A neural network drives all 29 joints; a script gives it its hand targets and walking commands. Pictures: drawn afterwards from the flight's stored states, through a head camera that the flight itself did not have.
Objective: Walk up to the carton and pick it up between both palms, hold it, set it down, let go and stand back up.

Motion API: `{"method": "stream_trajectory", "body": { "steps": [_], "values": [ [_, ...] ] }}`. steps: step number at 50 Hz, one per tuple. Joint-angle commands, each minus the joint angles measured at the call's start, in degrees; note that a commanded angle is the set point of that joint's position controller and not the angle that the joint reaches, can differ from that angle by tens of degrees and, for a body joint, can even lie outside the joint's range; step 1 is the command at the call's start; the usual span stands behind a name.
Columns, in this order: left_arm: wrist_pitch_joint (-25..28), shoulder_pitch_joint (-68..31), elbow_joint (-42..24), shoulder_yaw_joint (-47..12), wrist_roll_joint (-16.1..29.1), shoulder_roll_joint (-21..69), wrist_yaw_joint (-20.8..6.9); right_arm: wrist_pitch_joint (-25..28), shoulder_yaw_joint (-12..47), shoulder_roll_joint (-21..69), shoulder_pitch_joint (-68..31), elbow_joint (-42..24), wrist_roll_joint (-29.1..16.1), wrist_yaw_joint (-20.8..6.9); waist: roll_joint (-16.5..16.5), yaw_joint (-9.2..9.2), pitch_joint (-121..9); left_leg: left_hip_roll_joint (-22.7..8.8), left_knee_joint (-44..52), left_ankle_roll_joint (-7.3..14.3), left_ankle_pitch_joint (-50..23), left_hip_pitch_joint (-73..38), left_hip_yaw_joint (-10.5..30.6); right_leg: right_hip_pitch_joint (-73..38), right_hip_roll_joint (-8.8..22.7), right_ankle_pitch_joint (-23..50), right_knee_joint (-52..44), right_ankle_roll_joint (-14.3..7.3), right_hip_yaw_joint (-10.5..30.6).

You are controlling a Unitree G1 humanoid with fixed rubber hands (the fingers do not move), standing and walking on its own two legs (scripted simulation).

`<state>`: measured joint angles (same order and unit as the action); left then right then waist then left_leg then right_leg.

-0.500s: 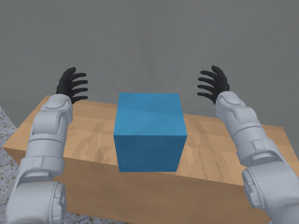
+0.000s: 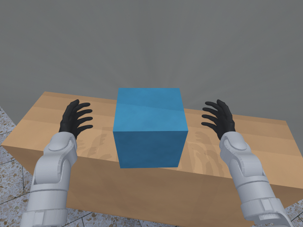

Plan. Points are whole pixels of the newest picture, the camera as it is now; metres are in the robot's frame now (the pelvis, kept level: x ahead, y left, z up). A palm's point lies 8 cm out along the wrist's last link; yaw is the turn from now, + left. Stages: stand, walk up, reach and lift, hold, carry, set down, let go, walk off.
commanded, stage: set down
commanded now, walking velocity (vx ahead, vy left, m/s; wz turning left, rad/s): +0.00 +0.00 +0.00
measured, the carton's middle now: (149, 129) +0.40 +0.02 +0.02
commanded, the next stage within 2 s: let go in 1.66 s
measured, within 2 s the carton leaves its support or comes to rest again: neither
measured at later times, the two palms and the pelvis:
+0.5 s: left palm (64, 172) +0.24 +0.23 +0.05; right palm (227, 168) +0.26 -0.18 +0.04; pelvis +0.03 +0.00 +0.00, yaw +0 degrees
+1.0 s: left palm (64, 199) +0.20 +0.23 -0.02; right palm (229, 192) +0.22 -0.19 -0.01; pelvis +0.03 +0.01 +0.00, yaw +0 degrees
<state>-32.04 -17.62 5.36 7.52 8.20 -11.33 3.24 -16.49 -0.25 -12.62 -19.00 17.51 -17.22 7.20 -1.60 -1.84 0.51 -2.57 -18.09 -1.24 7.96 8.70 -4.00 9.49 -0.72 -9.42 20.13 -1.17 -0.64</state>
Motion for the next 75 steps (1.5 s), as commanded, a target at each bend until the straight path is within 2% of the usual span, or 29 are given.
{"method": "stream_trajectory", "body": {
  "steps": [1,5,6,8,10,11,13,17,20,21,24,26,28,30,35,38,41,44,46,50,53,54,58,68,71,72,74,75],
  "values": [
    [4.0,-13.4,-11.9,1.3,-0.4,-5.5,-0.2,3.9,-2.2,-4.3,-12.9,-13.7,0.6,-0.1,1.2,-0.53,-13.1,3.2,0.9,1.0,-4.0,-7.5,-0.9,-1.2,-1.8,0.1,-4.1,1.7,0.5],
    [6.5,-4.0,-14.6,2.1,-1.8,-4.5,-1.0,6.9,-0.4,-3.9,-4.1,-18.2,0.6,0.0,1.7,-1.01,-14.2,3.6,-0.3,0.3,-10.8,-10.1,-0.8,-3.8,-1.8,6.7,-3.6,1.9,0.9],
    [7.2,-4.5,-16.3,2.1,-1.6,-5.0,-1.1,7.6,-0.9,-4.2,-4.4,-19.9,0.9,0.1,1.8,-1.03,-15.0,3.7,-0.4,0.1,-11.3,-10.2,-0.8,-3.8,-1.9,7.3,-3.5,2.0,0.6],
    [8.6,0.7,-20.6,1.4,-1.2,-4.4,-1.0,9.3,-0.8,-4.3,1.3,-23.0,1.1,-0.2,2.6,-0.91,-15.1,3.6,-0.9,-0.5,-15.4,-12.3,-0.7,-4.1,-2.1,10.4,-3.6,1.8,0.7],
    [10.4,6.4,-23.0,0.8,-0.7,-3.9,-1.4,11.0,-0.5,-3.6,7.0,-25.3,1.8,0.1,1.1,-0.14,-15.7,3.8,-1.6,-0.8,-18.7,-13.5,-0.3,-5.4,-2.0,15.7,-3.4,2.2,0.7],
    [11.4,7.6,-23.4,1.0,-0.6,-4.2,-1.6,11.9,-0.3,-3.6,8.0,-26.7,1.8,0.2,1.3,-0.38,-15.3,3.9,-1.8,-0.9,-19.3,-13.3,-0.2,-5.6,-1.9,17.0,-3.2,2.3,0.8],
    [13.7,7.9,-22.7,0.2,0.4,-4.7,-1.7,12.7,-0.6,-2.9,9.5,-27.1,2.6,-0.1,1.2,-0.25,-12.5,3.9,-1.1,-0.6,-16.8,-11.3,0.0,-3.7,-1.5,14.1,-3.9,2.1,1.0],
    [17.9,17.2,-21.7,-1.2,0.5,-3.9,-1.7,14.6,0.2,-1.9,19.0,-27.7,3.0,-1.4,1.8,-1.07,-10.2,3.3,-0.8,-0.7,-18.1,-13.4,0.8,-2.3,-1.3,11.7,-5.3,1.0,1.5],
    [20.0,19.7,-21.0,-2.5,0.5,-3.5,-1.7,15.5,0.0,-1.7,22.5,-27.1,3.8,-2.2,2.0,-1.51,-8.3,2.9,-0.1,-0.7,-17.1,-13.5,0.9,-1.2,-1.3,8.1,-6.4,0.3,1.6],
    [21.1,19.6,-21.1,-3.1,1.2,-4.0,-1.5,16.1,-1.1,-1.8,23.0,-27.3,4.4,-2.5,2.3,-1.07,-8.5,2.9,-0.1,-0.8,-16.3,-13.7,1.0,-0.1,-1.3,6.2,-6.9,0.2,1.5],
    [24.2,23.9,-19.8,-3.9,1.3,-4.0,-1.2,17.9,-1.2,-1.4,27.1,-27.4,5.4,-3.2,1.3,-1.33,-8.6,2.8,-0.4,-0.8,-18.2,-14.3,1.2,-0.4,-1.1,7.6,-7.3,0.4,1.8],
    [26.3,24.8,-17.9,-4.3,0.9,-4.4,-1.3,19.2,-1.0,-1.4,28.5,-25.9,6.1,-3.7,1.4,-1.26,-7.8,2.9,-0.4,-0.8,-17.3,-13.9,1.3,-0.3,-1.0,6.8,-7.4,0.3,1.7],
    [27.7,25.9,-14.8,-5.3,0.5,-4.0,-0.9,19.8,-1.3,-0.6,29.8,-23.1,6.7,-4.3,2.3,-1.57,-4.0,2.5,0.5,-0.6,-14.2,-12.5,1.4,1.4,-0.8,2.3,-7.9,-0.3,1.8],
    [28.6,26.2,-13.8,-6.0,0.7,-4.2,-0.6,20.3,-1.2,-1.0,29.9,-23.1,7.3,-4.8,1.7,-1.57,-3.9,2.3,1.1,-0.3,-11.8,-11.6,1.4,1.2,-0.6,0.4,-8.1,-0.4,1.8],
    [29.9,26.6,-12.1,-6.1,0.6,-5.8,0.0,21.1,-1.3,0.2,31.0,-21.3,8.3,-5.1,1.1,-1.81,-4.5,2.7,1.2,0.2,-9.4,-10.4,0.9,-0.1,0.2,0.2,-7.6,0.2,2.1],
    [29.8,25.8,-10.5,-6.6,0.8,-6.3,0.2,21.1,-1.7,0.5,30.3,-19.7,9.4,-5.3,1.5,-1.66,-3.8,2.5,1.6,0.2,-7.4,-9.5,0.5,0.4,0.2,-0.6,-7.4,0.1,1.8],
    [28.9,27.1,-6.0,-6.3,-0.8,-6.0,0.2,20.9,-1.6,0.5,30.5,-15.5,9.9,-5.8,2.1,-1.83,-2.5,2.5,1.7,0.4,-6.6,-9.7,0.4,0.5,0.5,-2.0,-7.5,0.0,2.0],
    [28.6,27.3,-5.4,-6.2,-0.9,-6.2,-0.3,21.3,-1.7,0.7,31.1,-13.7,10.6,-5.7,1.6,-1.28,-3.6,2.6,1.2,0.2,-8.0,-10.0,0.2,0.0,0.4,0.3,-7.1,0.3,1.8],
    [28.3,28.7,-5.1,-6.3,-1.7,-5.7,-0.4,21.7,-2.0,-0.2,32.3,-11.9,10.8,-5.9,2.4,-0.77,-3.0,2.4,0.8,-0.5,-10.6,-11.5,0.6,-0.4,-0.1,2.5,-7.2,0.1,1.3],
    [27.7,29.1,-2.4,-6.2,-3.3,-5.1,-0.6,21.6,-2.0,-0.5,32.8,-7.2,11.3,-6.5,3.5,-0.58,-0.5,2.5,1.6,-0.8,-9.5,-11.0,0.3,-0.8,0.0,0.6,-7.7,-0.2,0.9],
    [27.4,30.2,-1.8,-5.7,-4.3,-5.2,-0.8,21.7,-1.8,-0.6,33.1,-6.4,11.8,-6.7,3.0,-0.54,0.9,2.4,1.8,-0.9,-10.7,-11.8,0.3,-1.2,-0.2,1.8,-8.0,0.0,0.7],
    [27.4,30.2,-0.9,-6.0,-4.5,-4.6,-1.0,21.6,-2.0,-0.7,33.5,-4.8,12.2,-6.8,3.5,0.03,0.9,2.5,1.7,-1.0,-10.5,-12.0,0.2,-1.0,-0.2,1.7,-8.1,0.0,0.6],
    [27.1,29.9,0.8,-5.9,-6.1,-4.1,-1.0,21.9,-2.2,-1.5,33.2,-0.8,13.1,-7.4,4.8,0.13,1.7,2.3,1.6,-1.6,-10.0,-12.3,0.2,-1.3,-0.4,0.9,-7.8,-0.4,0.2],
    [25.0,26.9,6.4,-6.0,-8.5,-2.9,-0.8,19.8,-3.1,-2.8,30.2,8.1,15.3,-8.5,6.0,1.34,5.8,2.2,3.2,-1.4,-1.4,-8.4,0.0,-2.5,-0.1,-3.8,-6.9,-1.0,0.2],
    [24.2,25.3,7.9,-6.1,-9.4,-2.4,-1.0,19.0,-3.4,-3.1,29.5,11.6,16.0,-8.6,7.6,1.90,6.7,1.8,3.9,-1.4,1.8,-6.9,0.2,-3.7,-0.1,-5.3,-6.4,-1.4,0.1],
    [24.3,24.6,6.8,-5.8,-9.3,-2.6,-0.8,19.0,-3.4,-3.2,28.6,10.6,15.5,-8.7,7.7,1.58,6.2,1.8,4.0,-1.2,2.0,-6.2,0.0,-4.5,-0.1,-5.1,-6.0,-1.4,0.2],
    [23.9,24.8,9.0,-6.0,-9.9,-1.8,-0.8,18.5,-3.7,-3.6,28.6,13.5,16.3,-8.8,7.1,2.13,6.9,1.5,4.2,-1.2,2.6,-5.4,0.1,-5.0,-0.3,-5.0,-5.7,-1.5,0.1],
    [23.9,24.3,8.5,-5.7,-9.8,-1.8,-0.9,18.6,-4.1,-4.0,27.9,12.8,16.5,-8.9,6.9,2.18,6.6,1.6,4.3,-1.2,3.0,-5.4,0.2,-5.7,-0.3,-4.8,-5.5,-1.4,0.2]
  ]
}}
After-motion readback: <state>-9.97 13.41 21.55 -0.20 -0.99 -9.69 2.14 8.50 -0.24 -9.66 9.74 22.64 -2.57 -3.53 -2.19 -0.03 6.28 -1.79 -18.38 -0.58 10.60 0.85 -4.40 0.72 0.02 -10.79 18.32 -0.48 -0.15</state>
